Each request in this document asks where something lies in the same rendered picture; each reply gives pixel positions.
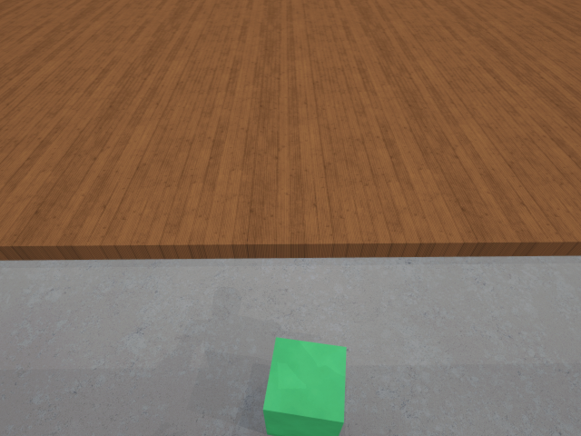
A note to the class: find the carton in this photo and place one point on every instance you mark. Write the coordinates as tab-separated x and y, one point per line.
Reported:
306	389

